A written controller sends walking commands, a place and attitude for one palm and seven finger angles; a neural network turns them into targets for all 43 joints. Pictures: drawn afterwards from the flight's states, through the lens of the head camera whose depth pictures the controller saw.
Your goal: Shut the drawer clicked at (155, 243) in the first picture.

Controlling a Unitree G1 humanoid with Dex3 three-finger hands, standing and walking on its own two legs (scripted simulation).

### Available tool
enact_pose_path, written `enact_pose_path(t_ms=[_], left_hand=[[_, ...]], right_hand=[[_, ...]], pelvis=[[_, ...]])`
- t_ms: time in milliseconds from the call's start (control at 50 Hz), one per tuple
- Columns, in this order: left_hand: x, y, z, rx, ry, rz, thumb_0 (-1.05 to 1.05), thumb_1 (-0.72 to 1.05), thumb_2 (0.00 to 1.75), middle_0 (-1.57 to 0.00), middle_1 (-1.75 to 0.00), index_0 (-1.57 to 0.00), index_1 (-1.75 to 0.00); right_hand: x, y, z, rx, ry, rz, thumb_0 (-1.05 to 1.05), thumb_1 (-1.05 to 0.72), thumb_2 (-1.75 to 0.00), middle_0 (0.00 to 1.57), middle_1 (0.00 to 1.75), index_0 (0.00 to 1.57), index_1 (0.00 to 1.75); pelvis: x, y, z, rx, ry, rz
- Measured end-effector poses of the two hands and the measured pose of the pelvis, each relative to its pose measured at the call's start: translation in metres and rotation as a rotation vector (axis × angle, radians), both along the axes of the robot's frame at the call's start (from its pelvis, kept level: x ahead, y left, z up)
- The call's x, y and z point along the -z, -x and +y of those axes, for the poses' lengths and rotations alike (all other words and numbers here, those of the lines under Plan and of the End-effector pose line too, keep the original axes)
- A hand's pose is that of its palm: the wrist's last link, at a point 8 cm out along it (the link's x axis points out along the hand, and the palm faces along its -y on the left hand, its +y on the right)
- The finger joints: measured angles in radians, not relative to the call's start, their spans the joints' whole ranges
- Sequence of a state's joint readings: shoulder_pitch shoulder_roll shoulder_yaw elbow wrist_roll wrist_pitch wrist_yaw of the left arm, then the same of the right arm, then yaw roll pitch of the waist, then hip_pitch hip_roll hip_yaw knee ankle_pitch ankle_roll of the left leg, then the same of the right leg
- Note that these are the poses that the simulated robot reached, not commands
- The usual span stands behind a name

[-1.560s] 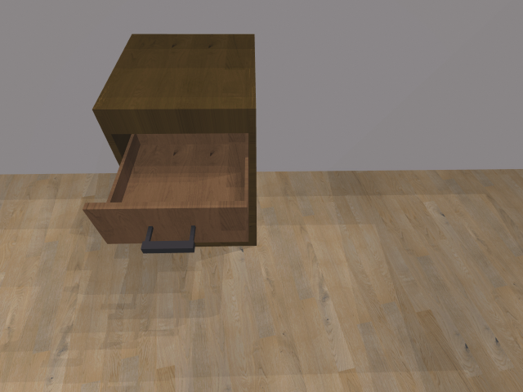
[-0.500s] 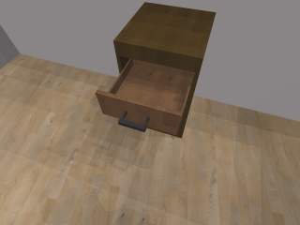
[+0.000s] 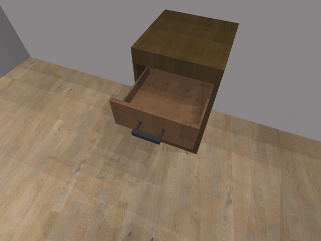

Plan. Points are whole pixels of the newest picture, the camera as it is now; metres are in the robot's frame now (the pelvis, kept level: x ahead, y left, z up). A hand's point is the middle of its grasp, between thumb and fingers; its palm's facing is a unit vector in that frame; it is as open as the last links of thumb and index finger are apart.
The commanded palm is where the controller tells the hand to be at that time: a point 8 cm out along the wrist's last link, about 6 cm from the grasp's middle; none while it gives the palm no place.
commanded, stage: stand and wait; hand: left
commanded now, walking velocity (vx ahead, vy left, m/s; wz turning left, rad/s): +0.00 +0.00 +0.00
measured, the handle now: (148, 132) +0.54 +0.08 -0.20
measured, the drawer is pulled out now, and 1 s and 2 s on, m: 0.27 0.27 0.27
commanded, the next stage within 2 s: look at it before walking up in 0.06 s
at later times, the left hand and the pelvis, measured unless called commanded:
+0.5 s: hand out of the picture +0.01 +0.16 -0.17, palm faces +0.02 -0.98 -0.19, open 7.3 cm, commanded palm none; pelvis +0.01 -0.01 +0.01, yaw -1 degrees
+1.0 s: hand out of the picture +0.03 +0.16 -0.17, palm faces -0.02 -0.98 -0.19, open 7.4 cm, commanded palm none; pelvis +0.02 -0.01 +0.00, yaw -5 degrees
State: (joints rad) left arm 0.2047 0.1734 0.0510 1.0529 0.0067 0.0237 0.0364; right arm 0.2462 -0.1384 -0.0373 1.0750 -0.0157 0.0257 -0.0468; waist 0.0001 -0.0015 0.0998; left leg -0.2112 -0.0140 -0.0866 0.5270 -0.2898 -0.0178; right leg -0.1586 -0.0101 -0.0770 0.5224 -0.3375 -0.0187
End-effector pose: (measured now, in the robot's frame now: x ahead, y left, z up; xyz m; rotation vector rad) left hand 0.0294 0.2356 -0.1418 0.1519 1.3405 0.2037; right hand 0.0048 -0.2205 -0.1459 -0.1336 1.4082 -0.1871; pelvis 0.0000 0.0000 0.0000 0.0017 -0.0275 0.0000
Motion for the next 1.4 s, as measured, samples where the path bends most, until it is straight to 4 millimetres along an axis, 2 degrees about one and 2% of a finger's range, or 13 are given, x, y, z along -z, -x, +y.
enact_pose_path(t_ms=[140,440,880,1040,1220,1320,1400], left_hand=[[-0.006,0.006,-0.004,0.011,0.007,0.020,0.01,0.91,0.90,-0.20,-0.30,-0.20,-0.30],[-0.005,0.024,-0.024,0.019,0.041,0.090,0.01,0.91,0.90,-0.20,-0.30,-0.20,-0.30],[-0.004,0.010,-0.029,0.031,0.039,0.091,0.01,0.91,0.90,-0.20,-0.30,-0.20,-0.30],[0.001,-0.007,-0.021,0.073,0.032,0.096,0.01,0.91,0.90,-0.20,-0.30,-0.20,-0.30],[0.001,-0.050,-0.009,0.154,-0.004,0.017,0.01,0.91,0.90,-0.20,-0.30,-0.20,-0.30],[-0.006,-0.075,-0.014,0.191,-0.037,-0.049,0.01,0.91,0.90,-0.20,-0.30,-0.20,-0.30],[-0.014,-0.079,-0.019,0.203,-0.048,-0.079,0.01,0.91,0.90,-0.20,-0.30,-0.20,-0.30]], right_hand=[[-0.002,0.005,0.001,0.002,-0.011,0.013,0.01,-0.93,-0.90,0.20,0.30,0.20,0.30],[-0.004,0.016,0.002,0.020,-0.024,0.041,0.00,-0.91,-0.90,0.19,0.30,0.20,0.30],[-0.004,0.012,-0.001,0.043,-0.018,0.053,0.00,-0.91,-0.90,0.20,0.30,0.20,0.30],[-0.002,0.010,-0.011,0.106,0.018,0.019,0.00,-0.91,-0.90,0.20,0.30,0.20,0.30],[0.000,0.015,-0.025,0.163,0.055,-0.026,0.00,-0.91,-0.90,0.20,0.30,0.20,0.30],[0.009,0.021,-0.037,0.173,0.044,-0.024,0.00,-0.90,-0.90,0.20,0.30,0.20,0.30],[0.005,0.015,-0.045,0.175,0.043,-0.022,0.00,-0.91,-0.90,0.20,0.30,0.20,0.30]], pelvis=[[-0.005,0.001,0.000,0.003,-0.001,0.011],[-0.008,-0.004,-0.005,0.022,-0.001,0.007],[-0.007,-0.017,-0.012,0.042,0.001,0.018],[-0.002,-0.015,-0.010,0.101,0.006,0.023],[0.003,-0.007,-0.011,0.161,-0.008,0.033],[0.007,-0.003,-0.019,0.169,-0.011,0.034],[0.002,-0.001,-0.020,0.172,-0.015,0.037]])
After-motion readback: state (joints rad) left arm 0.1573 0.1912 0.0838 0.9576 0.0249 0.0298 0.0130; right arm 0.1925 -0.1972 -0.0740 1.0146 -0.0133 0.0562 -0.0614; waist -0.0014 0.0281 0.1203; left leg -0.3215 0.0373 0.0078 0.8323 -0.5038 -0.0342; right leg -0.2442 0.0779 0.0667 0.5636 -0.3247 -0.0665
